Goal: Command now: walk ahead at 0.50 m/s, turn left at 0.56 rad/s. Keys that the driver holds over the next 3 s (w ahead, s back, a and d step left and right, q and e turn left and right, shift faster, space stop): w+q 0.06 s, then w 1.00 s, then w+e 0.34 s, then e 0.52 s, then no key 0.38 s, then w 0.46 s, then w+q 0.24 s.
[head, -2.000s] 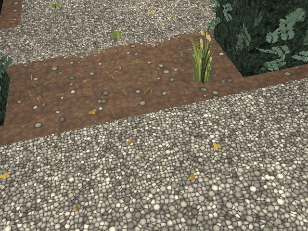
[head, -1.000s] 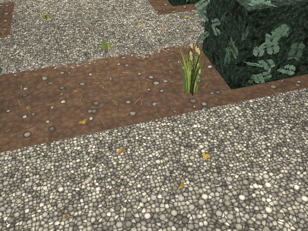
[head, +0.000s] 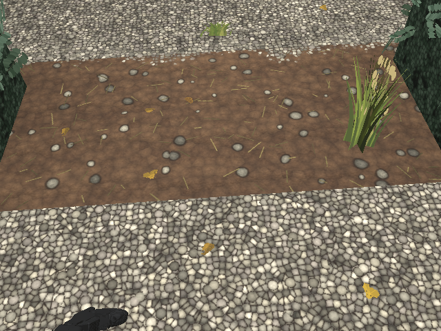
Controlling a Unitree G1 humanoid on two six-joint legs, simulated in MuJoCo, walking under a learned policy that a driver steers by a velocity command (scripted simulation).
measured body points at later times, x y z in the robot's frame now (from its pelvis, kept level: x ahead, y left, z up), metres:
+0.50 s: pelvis +0.21 +0.00 +0.01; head +0.22 -0.01 +0.46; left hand +0.09 +0.24 -0.12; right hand +0.39 -0.23 -0.12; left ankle +0.26 +0.14 -0.67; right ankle +0.13 -0.12 -0.73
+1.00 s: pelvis +0.49 +0.10 -0.08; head +0.50 +0.09 +0.36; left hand +0.62 +0.39 -0.18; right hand +0.47 -0.18 -0.23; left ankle +0.30 +0.17 -0.72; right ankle +0.62 +0.07 -0.81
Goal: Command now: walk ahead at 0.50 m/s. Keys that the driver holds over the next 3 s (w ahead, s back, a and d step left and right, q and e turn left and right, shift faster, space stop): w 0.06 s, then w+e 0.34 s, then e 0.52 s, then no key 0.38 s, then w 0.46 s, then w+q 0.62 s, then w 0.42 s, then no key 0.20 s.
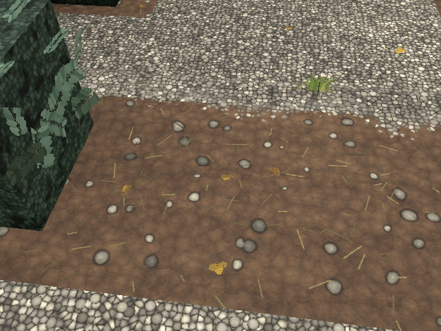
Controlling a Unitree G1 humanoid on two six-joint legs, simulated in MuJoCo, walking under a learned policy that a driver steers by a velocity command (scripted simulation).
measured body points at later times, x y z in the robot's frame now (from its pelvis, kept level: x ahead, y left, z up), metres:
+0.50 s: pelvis +0.26 +0.06 -0.11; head +0.29 +0.08 +0.34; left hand +0.27 +0.32 -0.26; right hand +0.41 -0.19 -0.21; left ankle +0.34 +0.15 -0.84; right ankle +0.15 -0.04 -0.77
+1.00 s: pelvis +0.34 +0.03 -0.11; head +0.36 -0.01 +0.34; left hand +0.60 +0.19 -0.21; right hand +0.28 -0.24 -0.25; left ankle +0.35 +0.16 -0.77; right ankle +0.35 -0.05 -0.84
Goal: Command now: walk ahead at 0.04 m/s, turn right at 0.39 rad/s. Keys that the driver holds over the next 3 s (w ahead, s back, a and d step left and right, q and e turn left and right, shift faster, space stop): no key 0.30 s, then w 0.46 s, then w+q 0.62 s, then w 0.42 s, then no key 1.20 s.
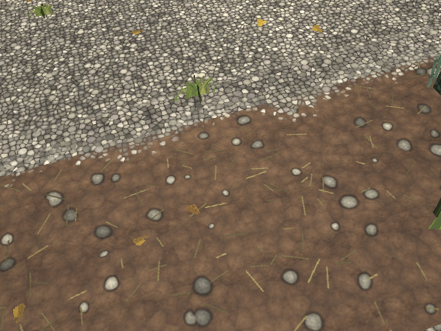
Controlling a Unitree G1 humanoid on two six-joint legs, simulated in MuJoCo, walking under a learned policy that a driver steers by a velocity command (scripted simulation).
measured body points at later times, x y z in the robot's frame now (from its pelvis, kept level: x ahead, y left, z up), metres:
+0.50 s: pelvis +0.02 +0.02 +0.02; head +0.02 +0.03 +0.47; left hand +0.12 +0.27 -0.12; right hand +0.01 -0.24 -0.12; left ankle -0.01 +0.13 -0.73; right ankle +0.02 -0.08 -0.69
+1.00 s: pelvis +0.19 -0.03 +0.01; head +0.21 -0.04 +0.46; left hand +0.14 +0.21 -0.13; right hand +0.31 -0.28 -0.13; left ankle +0.32 +0.10 -0.67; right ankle +0.08 -0.11 -0.73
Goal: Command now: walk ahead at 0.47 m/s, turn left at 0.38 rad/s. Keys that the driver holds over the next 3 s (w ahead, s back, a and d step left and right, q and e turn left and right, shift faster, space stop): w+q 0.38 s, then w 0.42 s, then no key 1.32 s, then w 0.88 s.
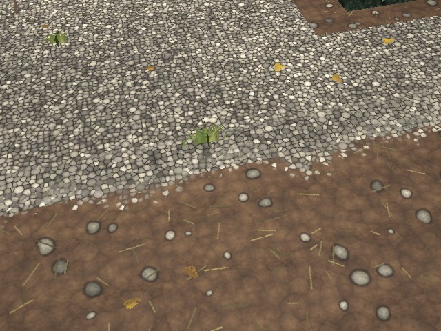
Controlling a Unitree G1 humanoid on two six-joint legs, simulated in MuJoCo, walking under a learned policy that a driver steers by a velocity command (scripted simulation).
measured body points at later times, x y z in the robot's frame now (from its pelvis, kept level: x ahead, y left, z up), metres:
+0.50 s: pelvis +0.27 +0.05 +0.00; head +0.30 +0.07 +0.45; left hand +0.38 +0.33 -0.11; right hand +0.34 -0.22 -0.12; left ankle +0.22 +0.08 -0.74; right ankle +0.46 -0.09 -0.67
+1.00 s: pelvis +0.55 +0.07 +0.01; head +0.59 +0.06 +0.46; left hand +0.49 +0.32 -0.12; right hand +0.73 -0.14 -0.13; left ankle +0.56 +0.22 -0.67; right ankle +0.58 +0.00 -0.74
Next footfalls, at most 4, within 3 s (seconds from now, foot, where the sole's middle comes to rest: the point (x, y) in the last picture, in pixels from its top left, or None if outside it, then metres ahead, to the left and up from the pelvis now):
0.16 left None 0.26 0.09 -0.78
0.72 right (238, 279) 0.65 0.01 -0.78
1.20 left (173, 266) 0.70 0.23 -0.78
2.44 left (160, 251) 0.75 0.28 -0.78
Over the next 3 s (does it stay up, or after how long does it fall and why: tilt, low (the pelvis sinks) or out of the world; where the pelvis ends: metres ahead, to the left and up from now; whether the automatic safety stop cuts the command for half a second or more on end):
stays up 0.98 0.25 -0.02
